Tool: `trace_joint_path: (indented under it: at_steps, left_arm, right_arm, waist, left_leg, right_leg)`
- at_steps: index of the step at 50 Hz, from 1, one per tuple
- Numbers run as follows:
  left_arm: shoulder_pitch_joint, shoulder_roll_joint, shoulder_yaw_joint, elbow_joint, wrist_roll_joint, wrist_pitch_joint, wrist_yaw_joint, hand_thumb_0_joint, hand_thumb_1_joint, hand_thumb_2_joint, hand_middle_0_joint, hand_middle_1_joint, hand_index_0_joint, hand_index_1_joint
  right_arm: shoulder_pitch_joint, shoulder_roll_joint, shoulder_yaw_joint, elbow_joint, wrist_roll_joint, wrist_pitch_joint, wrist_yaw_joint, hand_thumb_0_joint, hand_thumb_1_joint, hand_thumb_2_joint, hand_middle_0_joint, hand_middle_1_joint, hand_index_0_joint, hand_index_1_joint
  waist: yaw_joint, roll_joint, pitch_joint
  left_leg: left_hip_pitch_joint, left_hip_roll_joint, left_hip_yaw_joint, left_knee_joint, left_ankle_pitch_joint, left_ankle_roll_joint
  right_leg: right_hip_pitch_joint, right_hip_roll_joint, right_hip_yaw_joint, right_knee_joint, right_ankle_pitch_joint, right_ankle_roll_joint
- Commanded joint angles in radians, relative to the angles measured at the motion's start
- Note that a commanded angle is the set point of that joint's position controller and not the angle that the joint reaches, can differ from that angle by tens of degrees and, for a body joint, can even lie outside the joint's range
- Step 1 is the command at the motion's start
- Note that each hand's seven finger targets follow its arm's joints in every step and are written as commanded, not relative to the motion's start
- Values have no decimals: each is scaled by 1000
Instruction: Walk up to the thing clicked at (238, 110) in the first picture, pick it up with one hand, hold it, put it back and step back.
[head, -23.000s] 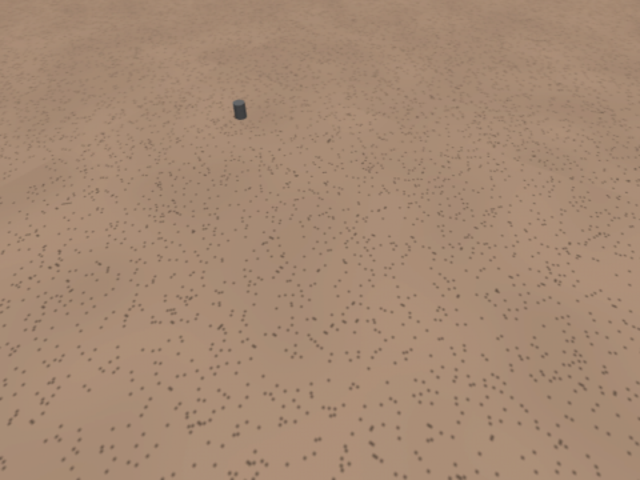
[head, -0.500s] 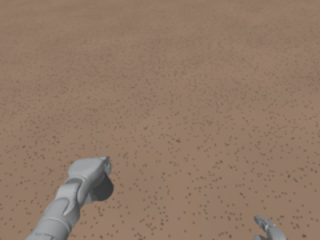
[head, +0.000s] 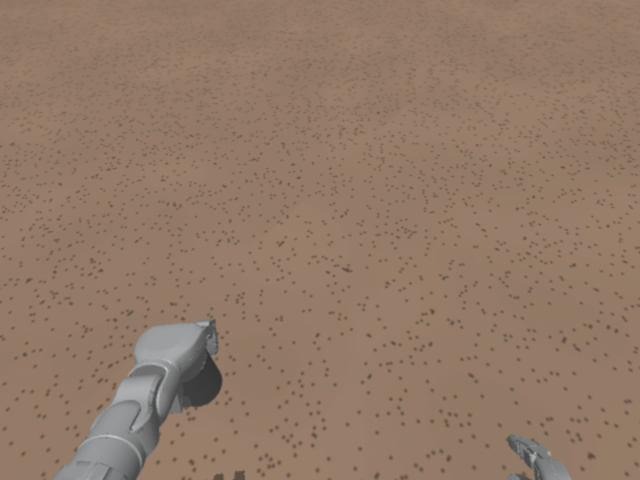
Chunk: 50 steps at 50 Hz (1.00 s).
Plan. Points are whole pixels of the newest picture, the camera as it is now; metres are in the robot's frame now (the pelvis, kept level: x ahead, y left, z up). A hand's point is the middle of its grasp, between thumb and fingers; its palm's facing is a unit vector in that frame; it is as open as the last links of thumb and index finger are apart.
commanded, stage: crouch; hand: left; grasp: from above
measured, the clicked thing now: (192, 373) +0.30 +0.22 -0.10
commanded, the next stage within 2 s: lower in 1.64 s
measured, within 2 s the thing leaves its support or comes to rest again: neither
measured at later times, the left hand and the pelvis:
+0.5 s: hand (216, 385) +0.36 +0.24 -0.31, palm faces -0.43 +0.02 -0.90, open 10.0 cm; pelvis -0.05 +0.01 -0.18, yaw -1 degrees
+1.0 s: hand (236, 400) +0.39 +0.24 -0.49, palm faces -0.44 -0.02 -0.90, open 9.8 cm; pelvis -0.06 +0.00 -0.32, yaw -5 degrees
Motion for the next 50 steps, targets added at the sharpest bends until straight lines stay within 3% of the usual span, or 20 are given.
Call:
trace_joint_path:
  at_steps: [1,5,9,11,13,14,17,20,21,23,24,28,29,31,36,39,42,43,46,50]
  left_arm:
    - [-429,169,82,-51,46,-14,134,0,287,1085,-611,-1203,-663,-1149]
    - [-493,148,85,90,92,-30,210,0,323,1081,-632,-1217,-690,-1158]
    - [-579,186,122,173,129,-38,277,0,356,1063,-657,-1215,-719,-1152]
    - [-644,224,148,185,139,-41,305,0,384,1076,-673,-1218,-735,-1155]
    - [-652,199,139,261,134,-33,318,0,397,1050,-683,-1203,-747,-1137]
    - [-675,225,157,253,129,-31,326,0,405,1038,-681,-1193,-747,-1124]
    - [-709,263,180,260,120,-25,329,0,405,1084,-715,-1165,-763,-1116]
    - [-713,275,196,288,111,-16,319,0,392,1071,-712,-1161,-761,-1112]
    - [-716,262,185,320,113,-11,315,0,372,1050,-698,-1153,-748,-1102]
    - [-739,318,215,302,112,-21,307,0,352,1026,-682,-1136,-733,-1085]
    - [-784,301,205,292,111,-28,300,0,323,1027,-667,-1117,-713,-1070]
    - [-808,347,230,338,123,-51,300,0,352,961,-670,-1101,-731,-1039]
    - [-832,370,240,314,126,-61,304,0,356,971,-685,-1090,-741,-1033]
    - [-862,398,254,310,137,-76,311,0,363,979,-702,-1069,-753,-1017]
    - [-914,411,263,309,155,-93,341,0,403,1020,-739,-1077,-786,-1029]
    - [-930,435,283,323,163,-88,357,0,436,1009,-780,-1044,-822,-1002]
    - [-906,421,278,367,168,-78,358,0,445,1013,-785,-1052,-828,-1008]
    - [-925,444,289,365,166,-77,360,0,452,1005,-798,-1036,-838,-995]
    - [-940,416,266,377,166,-76,353,0,436,1003,-791,-1026,-829,-988]
    - [-953,450,287,381,165,-74,349,0,457,1018,-807,-1014,-841,-980]
  right_arm:
    - [27,-150,-62,-62,-18,-37,6,0,-897,-898,199,300,199,300]
    - [81,-157,-78,-38,-41,-54,22,0,-899,-897,199,299,199,299]
    - [114,-167,-86,-39,-55,-70,29,0,-903,-898,199,299,199,299]
    - [121,-178,-93,-40,-62,-77,24,0,-901,-898,199,299,199,299]
    - [134,-178,-90,-33,-69,-88,21,0,-901,-897,199,299,199,299]
    - [136,-181,-93,-30,-71,-94,18,0,-898,-895,199,299,200,299]
    - [153,-189,-95,-29,-78,-100,13,0,-899,-896,199,299,199,299]
    - [158,-190,-95,-21,-87,-107,13,0,-901,-898,199,299,200,299]
    - [160,-189,-91,-14,-90,-109,13,0,-903,-898,199,299,200,299]
    - [159,-196,-93,-12,-98,-115,19,0,-903,-899,199,299,200,299]
    - [163,-196,-93,-8,-101,-118,20,0,-901,-898,199,299,200,299]
    - [167,-199,-79,2,-112,-133,28,0,-902,-898,199,299,200,299]
    - [162,-193,-75,-1,-114,-137,31,0,-903,-898,199,299,200,299]
    - [171,-199,-73,10,-118,-144,37,0,-903,-899,199,299,200,299]
    - [174,-201,-59,30,-134,-161,56,0,-905,-901,199,299,200,299]
    - [178,-202,-51,41,-144,-166,68,0,-908,-902,199,299,200,299]
    - [179,-198,-44,45,-150,-167,82,0,-913,-904,199,299,199,299]
    - [175,-199,-45,48,-153,-167,85,0,-914,-904,199,299,199,299]
    - [174,-196,-46,52,-157,-165,96,0,-915,-904,199,299,199,299]
    - [172,-209,-45,51,-160,-163,106,0,-911,-903,199,299,199,299]
  waist:
    - [-49,-26,-262]
    - [-65,6,-345]
    - [-68,65,-454]
    - [-68,77,-502]
    - [-91,90,-523]
    - [-77,109,-557]
    - [-82,107,-665]
    - [-93,120,-702]
    - [-110,118,-677]
    - [-99,118,-720]
    - [-124,125,-739]
    - [-139,118,-723]
    - [-132,139,-754]
    - [-144,119,-807]
    - [-157,203,-837]
    - [-152,227,-891]
    - [-156,242,-868]
    - [-156,250,-869]
    - [-169,243,-861]
    - [-169,267,-845]
  left_leg:
    - [74,-32,12,83,141,15]
    - [-101,-24,1,288,105,8]
    - [-295,-25,-5,461,40,7]
    - [-373,-21,-14,525,-2,7]
    - [-447,-16,-28,585,-47,7]
    - [-483,-12,-40,612,-65,6]
    - [-572,-9,-50,717,-75,13]
    - [-643,-5,-64,784,-114,13]
    - [-689,-3,-71,801,-146,12]
    - [-739,-5,-72,851,-191,18]
    - [-760,-3,-79,876,-213,16]
    - [-883,-7,-99,962,-292,20]
    - [-909,-10,-83,991,-301,24]
    - [-925,-9,-84,1046,-298,29]
    - [-967,-6,-92,1119,-307,19]
    - [-958,-3,-88,1183,-232,22]
    - [-984,-2,-83,1225,-194,21]
    - [-997,1,-79,1244,-191,23]
    - [-1034,4,-72,1288,-189,27]
    - [-1067,8,-86,1311,-192,21]
  right_leg:
    - [-141,28,-9,13,176,-20]
    - [-349,34,-19,205,124,-33]
    - [-523,38,-27,379,61,-41]
    - [-610,47,-39,452,20,-46]
    - [-709,49,-50,526,-23,-50]
    - [-751,51,-57,571,-37,-53]
    - [-833,51,-63,676,-50,-57]
    - [-934,46,-70,754,-88,-58]
    - [-975,44,-73,777,-110,-57]
    - [-1021,45,-76,819,-147,-58]
    - [-1056,45,-77,845,-163,-58]
    - [-1179,41,-88,936,-232,-59]
    - [-1179,44,-84,946,-237,-60]
    - [-1214,48,-87,977,-238,-57]
    - [-1317,44,-101,1065,-245,-58]
    - [-1342,45,-105,1117,-187,-56]
    - [-1371,45,-110,1154,-158,-55]
    - [-1375,49,-110,1163,-151,-54]
    - [-1389,57,-114,1190,-138,-54]
    - [-1432,59,-128,1247,-144,-56]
